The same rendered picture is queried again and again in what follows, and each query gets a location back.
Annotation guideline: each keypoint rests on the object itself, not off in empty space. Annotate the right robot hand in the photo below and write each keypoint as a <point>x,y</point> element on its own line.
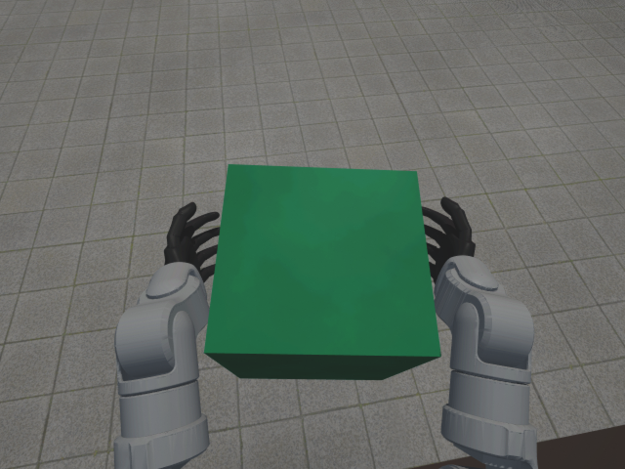
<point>457,239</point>

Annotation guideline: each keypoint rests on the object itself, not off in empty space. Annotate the robot left forearm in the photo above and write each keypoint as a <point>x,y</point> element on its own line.
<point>162,426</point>

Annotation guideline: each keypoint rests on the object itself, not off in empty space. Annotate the left robot hand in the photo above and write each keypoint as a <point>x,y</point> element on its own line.
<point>181,246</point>

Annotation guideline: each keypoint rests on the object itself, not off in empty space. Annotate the robot right forearm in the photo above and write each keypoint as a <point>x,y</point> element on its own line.
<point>487,415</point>

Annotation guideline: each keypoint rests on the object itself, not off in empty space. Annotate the carton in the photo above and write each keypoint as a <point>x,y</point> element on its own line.
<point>321,273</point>

